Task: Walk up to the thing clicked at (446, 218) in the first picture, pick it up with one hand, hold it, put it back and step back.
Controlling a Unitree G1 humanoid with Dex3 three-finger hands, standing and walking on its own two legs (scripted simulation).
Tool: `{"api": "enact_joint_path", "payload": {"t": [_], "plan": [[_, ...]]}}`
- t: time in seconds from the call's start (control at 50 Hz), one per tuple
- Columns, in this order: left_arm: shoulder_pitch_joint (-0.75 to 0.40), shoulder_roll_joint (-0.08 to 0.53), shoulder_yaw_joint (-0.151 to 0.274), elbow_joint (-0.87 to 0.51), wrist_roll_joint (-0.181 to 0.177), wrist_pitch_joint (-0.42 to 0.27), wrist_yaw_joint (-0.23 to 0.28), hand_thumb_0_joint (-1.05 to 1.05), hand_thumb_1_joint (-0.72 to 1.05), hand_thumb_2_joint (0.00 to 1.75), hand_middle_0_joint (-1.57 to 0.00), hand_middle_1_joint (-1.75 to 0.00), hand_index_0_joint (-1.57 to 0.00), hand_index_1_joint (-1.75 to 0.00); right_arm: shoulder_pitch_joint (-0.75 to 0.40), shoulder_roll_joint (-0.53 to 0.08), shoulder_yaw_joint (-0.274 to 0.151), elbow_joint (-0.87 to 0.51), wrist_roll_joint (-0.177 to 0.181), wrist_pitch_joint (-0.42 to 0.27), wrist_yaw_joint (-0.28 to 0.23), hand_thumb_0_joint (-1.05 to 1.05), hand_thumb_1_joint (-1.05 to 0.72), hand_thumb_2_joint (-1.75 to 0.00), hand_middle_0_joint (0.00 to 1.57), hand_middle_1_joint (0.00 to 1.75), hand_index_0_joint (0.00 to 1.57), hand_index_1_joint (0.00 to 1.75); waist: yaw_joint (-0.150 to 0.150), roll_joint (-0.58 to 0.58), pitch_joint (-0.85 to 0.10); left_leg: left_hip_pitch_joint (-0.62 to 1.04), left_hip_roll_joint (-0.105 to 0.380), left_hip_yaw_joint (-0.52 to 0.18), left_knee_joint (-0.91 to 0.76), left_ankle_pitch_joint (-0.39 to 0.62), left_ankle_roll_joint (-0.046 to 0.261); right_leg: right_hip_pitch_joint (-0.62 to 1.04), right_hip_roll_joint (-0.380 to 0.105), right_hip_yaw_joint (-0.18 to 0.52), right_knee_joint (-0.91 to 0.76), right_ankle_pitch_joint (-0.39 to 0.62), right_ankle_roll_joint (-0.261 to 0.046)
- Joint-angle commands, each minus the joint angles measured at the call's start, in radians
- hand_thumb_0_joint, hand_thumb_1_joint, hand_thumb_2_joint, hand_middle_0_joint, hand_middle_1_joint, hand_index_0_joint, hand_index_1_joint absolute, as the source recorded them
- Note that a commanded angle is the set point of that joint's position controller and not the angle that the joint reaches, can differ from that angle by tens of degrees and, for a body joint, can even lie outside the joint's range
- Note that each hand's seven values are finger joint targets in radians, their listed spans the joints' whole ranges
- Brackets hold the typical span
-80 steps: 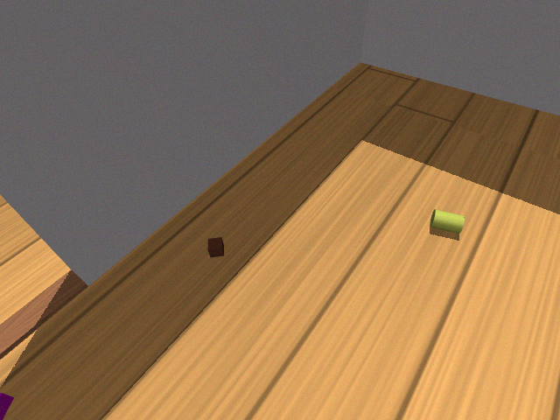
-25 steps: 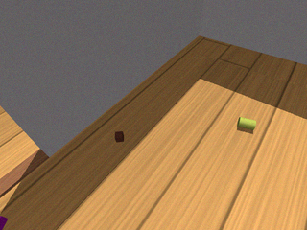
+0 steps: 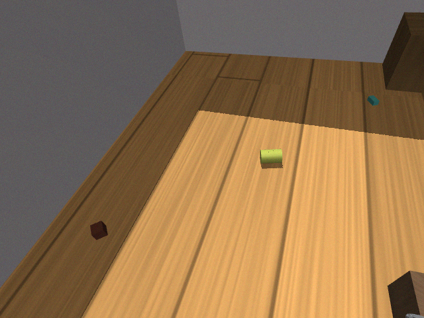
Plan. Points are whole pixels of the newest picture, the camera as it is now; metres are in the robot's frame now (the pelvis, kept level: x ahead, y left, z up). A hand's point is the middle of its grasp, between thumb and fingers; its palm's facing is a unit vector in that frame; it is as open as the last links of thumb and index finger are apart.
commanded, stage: walk up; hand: left
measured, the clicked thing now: (270, 156) +1.09 -0.21 -0.71
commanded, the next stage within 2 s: none
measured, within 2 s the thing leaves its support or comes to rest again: neither
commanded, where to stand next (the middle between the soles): +0.61 -0.23 m, yaw -26 degrees
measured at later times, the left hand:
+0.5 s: hand (152, 224) +0.36 +0.22 -0.12, palm faces -0.34 -0.88 -0.32, open 7.4 cm
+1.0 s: hand (202, 172) +0.52 +0.09 -0.11, palm faces -0.39 -0.85 -0.37, open 7.4 cm
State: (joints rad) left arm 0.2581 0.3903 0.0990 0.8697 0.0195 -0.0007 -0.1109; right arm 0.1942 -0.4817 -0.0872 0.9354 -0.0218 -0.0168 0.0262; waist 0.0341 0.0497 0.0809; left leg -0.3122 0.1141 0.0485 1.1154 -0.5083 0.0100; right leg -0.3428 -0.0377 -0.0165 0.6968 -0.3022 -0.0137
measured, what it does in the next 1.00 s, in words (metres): walks ahead, turning right: left foot, then right foot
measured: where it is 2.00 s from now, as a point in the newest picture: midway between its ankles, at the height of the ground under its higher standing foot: (285, 237)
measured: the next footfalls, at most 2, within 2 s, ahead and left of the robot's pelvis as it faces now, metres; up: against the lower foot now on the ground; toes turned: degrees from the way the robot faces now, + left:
left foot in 0.24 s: +0.24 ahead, +0.10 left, +0.00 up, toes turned -2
right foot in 0.66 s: +0.36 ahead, -0.23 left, +0.00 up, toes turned -22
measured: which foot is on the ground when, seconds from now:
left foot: up 0.00-0.22, down 0.24-0.70, up 0.72-1.00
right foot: down 0.00-0.24, up 0.26-0.64, down 0.66-1.00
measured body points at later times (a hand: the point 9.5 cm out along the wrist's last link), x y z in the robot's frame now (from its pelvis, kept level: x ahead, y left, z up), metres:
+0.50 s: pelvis +0.19 -0.02 +0.02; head +0.22 +0.00 +0.47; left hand +0.38 +0.26 -0.09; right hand +0.11 -0.35 -0.07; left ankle +0.20 +0.10 -0.72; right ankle +0.22 -0.19 -0.66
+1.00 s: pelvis +0.37 -0.13 +0.02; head +0.38 -0.15 +0.46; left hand +0.54 +0.14 -0.08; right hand +0.33 -0.45 -0.10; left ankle +0.52 -0.02 -0.68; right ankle +0.32 -0.22 -0.72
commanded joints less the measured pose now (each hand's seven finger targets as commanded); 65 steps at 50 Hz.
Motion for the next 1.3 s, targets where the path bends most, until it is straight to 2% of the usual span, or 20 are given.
{"api": "enact_joint_path", "payload": {"t": [0.0, 0.14, 0.2, 0.24, 0.26, 0.38, 0.54, 0.6, 0.64, 0.66, 0.68, 0.7, 0.82, 1.0, 1.08, 1.1, 1.12, 1.14, 1.22, 1.28], "plan": [[-0.01, 0.309, 0.072, -0.087, -0.011, -0.02, 0.052, 0.0, 0.9, 0.9, -0.2, -0.3, -0.2, -0.3, 0.045, -0.154, -0.032, -0.105, 0.028, -0.061, 0.0, 0.0, -0.9, -0.9, 0.2, 0.3, 0.2, 0.3, -0.031, -0.22, -0.024, -0.177, 0.017, -0.042, -0.091, 0.103, 0.014, 0.12, -0.147, 0.348, -0.42, -0.117, -0.177], [-0.013, 0.282, 0.051, -0.159, 0.002, -0.044, 0.041, 0.0, 0.9, 0.9, -0.2, -0.3, -0.2, -0.3, 0.075, -0.14, -0.043, -0.145, 0.0, -0.076, 0.001, 0.0, -0.9, -0.9, 0.2, 0.3, 0.2, 0.3, -0.033, -0.171, -0.03, -0.042, -0.025, -0.011, -0.404, 0.21, 0.002, 0.019, -0.141, 0.333, -0.395, -0.085, -0.194], [-0.104, 0.217, 0.028, -0.197, 0.001, -0.041, 0.043, 0.0, 0.9, 0.9, -0.2, -0.3, -0.2, -0.3, 0.3, -0.154, -0.066, -0.09, -0.01, -0.102, -0.018, 0.0, -0.9, -0.9, 0.2, 0.3, 0.2, 0.3, -0.175, -0.062, -0.091, 0.389, -0.047, -0.023, -0.57, 0.343, 0.007, -0.263, -0.06, 0.245, -0.099, -0.047, -0.119], [0.009, 0.12, -0.003, -0.187, 0.004, -0.036, 0.053, 0.0, 0.9, 0.9, -0.2, -0.3, -0.2, -0.3, 0.33, -0.285, -0.092, -0.111, -0.026, -0.117, -0.037, 0.0, -0.9, -0.9, 0.2, 0.3, 0.2, 0.3, -0.152, 0.221, -0.099, 0.41, 0.331, -0.656, -0.908, -0.223, 0.069, -0.476, 0.171, 0.144, 0.441, -0.205, -0.042], [0.069, 0.225, 0.012, -0.157, 0.008, -0.024, 0.057, 0.0, 0.9, 0.9, -0.2, -0.3, -0.2, -0.3, 0.196, -0.283, -0.089, -0.148, -0.004, -0.117, -0.034, 0.0, -0.9, -0.9, 0.2, 0.3, 0.2, 0.3, -0.086, 0.07, -0.048, 0.263, 0.371, -0.701, -0.973, -0.344, 0.105, -0.405, 0.096, 0.199, 0.47, -0.165, -0.042], [0.064, 0.23, 0.025, -0.09, -0.013, -0.03, 0.027, 0.0, 0.9, 0.9, -0.2, -0.3, -0.2, -0.3, 0.124, -0.182, -0.045, -0.147, 0.007, -0.131, -0.019, 0.0, -0.9, -0.9, 0.2, 0.3, 0.2, 0.3, -0.05, 0.088, 0.044, 0.141, 0.185, -0.165, -0.929, 0.152, 0.133, -0.273, -0.019, 0.142, 0.338, 0.057, 0.005], [-0.125, 0.166, 0.002, -0.156, -0.01, -0.032, 0.005, 0.0, 0.9, 0.9, -0.2, -0.3, -0.2, -0.3, 0.192, -0.226, -0.055, -0.162, 0.004, -0.108, -0.011, 0.0, -0.9, -0.9, 0.2, 0.3, 0.2, 0.3, -0.098, 0.107, -0.029, 0.261, 0.157, 0.093, -0.774, 0.579, 0.143, -0.135, -0.024, -0.024, -0.061, 0.116, -0.012], [-0.092, 0.177, 0.012, -0.12, -0.009, -0.034, 0.011, 0.0, 0.9, 0.9, -0.2, -0.3, -0.2, -0.3, 0.171, -0.23, -0.057, -0.178, 0.005, -0.089, -0.012, 0.0, -0.9, -0.9, 0.2, 0.3, 0.2, 0.3, -0.078, 0.088, -0.058, 0.193, 0.178, 0.09, -0.696, 0.493, 0.138, 0.032, 0.009, -0.072, -0.107, 0.136, -0.031], [0.105, 0.252, 0.046, -0.058, -0.008, -0.049, 0.033, 0.0, 0.9, 0.9, -0.2, -0.3, -0.2, -0.3, 0.174, -0.173, -0.03, -0.198, 0.007, -0.078, -0.013, 0.0, -0.9, -0.9, 0.2, 0.3, 0.2, 0.3, 0.03, -0.106, -0.175, 0.103, 0.11, 0.133, -0.342, 0.523, 0.102, 0.328, 0.043, -0.047, -0.187, 0.113, -0.055], [0.197, 0.323, 0.078, -0.043, -0.003, -0.057, 0.051, 0.0, 0.9, 0.9, -0.2, -0.3, -0.2, -0.3, 0.229, -0.101, -0.003, -0.21, 0.01, -0.077, -0.011, 0.0, -0.9, -0.9, 0.2, 0.3, 0.2, 0.3, 0.073, -0.297, -0.23, -0.066, 0.03, 0.127, -0.12, 0.342, 0.068, 0.479, -0.061, 0.162, -0.262, -0.044, -0.086], [0.175, 0.383, 0.085, -0.083, -0.008, -0.064, 0.065, 0.0, 0.9, 0.9, -0.2, -0.3, -0.2, -0.3, 0.268, -0.068, 0.017, -0.222, 0.02, -0.072, -0.009, 0.0, -0.9, -0.9, 0.2, 0.3, 0.2, 0.3, 0.047, -0.426, -0.223, -0.299, -0.086, 0.098, 0.048, -0.01, 0.015, 0.561, -0.286, 0.599, -0.368, -0.07, -0.184], [0.156, 0.387, 0.085, -0.084, -0.025, -0.058, 0.064, 0.0, 0.9, 0.9, -0.2, -0.3, -0.2, -0.3, 0.208, -0.182, -0.012, -0.207, 0.02, -0.064, -0.017, 0.0, -0.9, -0.9, 0.2, 0.3, 0.2, 0.3, 0.07, -0.321, -0.176, -0.344, -0.046, -0.008, 0.112, -0.015, 0.009, 0.504, -0.343, 0.72, -0.398, -0.028, -0.28], [0.056, 0.251, 0.034, -0.116, -0.039, -0.077, 0.087, 0.0, 0.9, 0.9, -0.2, -0.3, -0.2, -0.3, 0.223, -0.127, -0.005, -0.149, 0.017, -0.047, -0.008, 0.0, -0.9, -0.9, 0.2, 0.3, 0.2, 0.3, -0.036, -0.178, -0.045, -0.166, 0.011, -0.049, -0.022, 0.183, 0.002, 0.164, -0.135, 0.238, -0.332, 0.507, -0.19], [0.065, 0.271, 0.03, -0.158, -0.009, -0.094, 0.081, 0.0, 0.9, 0.9, -0.2, -0.3, -0.2, -0.3, 0.058, -0.103, -0.027, -0.2, -0.001, -0.069, 0.02, 0.0, -0.9, -0.9, 0.2, 0.3, 0.2, 0.3, -0.004, -0.181, -0.006, -0.055, -0.004, -0.018, -0.441, 0.304, -0.017, 0.032, -0.151, 0.242, -0.35, 0.162, -0.205], [0.072, 0.224, 0.002, -0.167, -0.013, -0.089, 0.078, 0.0, 0.9, 0.9, -0.2, -0.3, -0.2, -0.3, 0.225, -0.143, -0.054, -0.146, -0.01, -0.094, 0.008, 0.0, -0.9, -0.9, 0.2, 0.3, 0.2, 0.3, -0.114, -0.028, -0.107, 0.322, -0.08, 0.019, -0.618, 0.282, 0.037, -0.093, -0.063, 0.165, -0.038, 0.216, -0.13], [0.12, 0.159, -0.017, -0.172, -0.02, -0.093, 0.08, 0.0, 0.9, 0.9, -0.2, -0.3, -0.2, -0.3, 0.297, -0.209, -0.074, -0.142, -0.022, -0.102, 0.001, 0.0, -0.9, -0.9, 0.2, 0.3, 0.2, 0.3, -0.143, 0.162, -0.173, 0.443, 0.087, -0.216, -0.73, 0.132, 0.093, -0.191, 0.029, 0.086, 0.23, 0.164, -0.08], [0.166, 0.123, -0.029, -0.159, -0.026, -0.09, 0.085, 0.0, 0.9, 0.9, -0.2, -0.3, -0.2, -0.3, 0.281, -0.246, -0.076, -0.169, -0.022, -0.106, -0.006, 0.0, -0.9, -0.9, 0.2, 0.3, 0.2, 0.3, -0.109, 0.221, -0.16, 0.482, 0.302, -0.564, -0.822, 0.087, 0.166, -0.359, 0.144, 0.062, 0.382, -0.201, -0.033], [0.171, 0.248, 0.003, -0.135, -0.018, -0.076, 0.101, 0.0, 0.9, 0.9, -0.2, -0.3, -0.2, -0.3, 0.254, -0.271, -0.083, -0.175, 0.011, -0.095, -0.003, 0.0, -0.9, -0.9, 0.2, 0.3, 0.2, 0.3, -0.112, 0.125, -0.159, 0.444, 0.39, -0.676, -0.842, -0.029, 0.279, -0.378, 0.078, 0.104, 0.484, -0.257, -0.041], [0.143, 0.251, 0.007, -0.091, -0.02, -0.074, 0.085, 0.0, 0.9, 0.9, -0.2, -0.3, -0.2, -0.3, 0.15, -0.172, -0.036, -0.194, 0.019, -0.093, -0.004, 0.0, -0.9, -0.9, 0.2, 0.3, 0.2, 0.3, -0.053, 0.065, 0.034, 0.131, 0.197, -0.258, -0.876, 0.218, 0.172, -0.247, 0.001, 0.132, 0.399, -0.085, -0.03], [0.157, 0.216, 0.003, -0.077, -0.025, -0.062, 0.066, 0.0, 0.9, 0.9, -0.2, -0.3, -0.2, -0.3, 0.123, -0.178, -0.034, -0.199, 0.015, -0.093, 0.0, 0.0, -0.9, -0.9, 0.2, 0.3, 0.2, 0.3, -0.037, 0.149, 0.034, 0.057, 0.134, -0.119, -0.881, 0.209, 0.174, -0.162, -0.011, 0.051, 0.264, -0.006, 0.002]]}}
